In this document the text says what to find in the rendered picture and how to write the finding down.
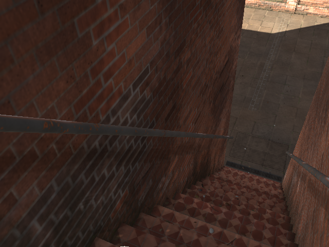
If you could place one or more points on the stairs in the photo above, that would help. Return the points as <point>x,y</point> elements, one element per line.
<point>229,208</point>

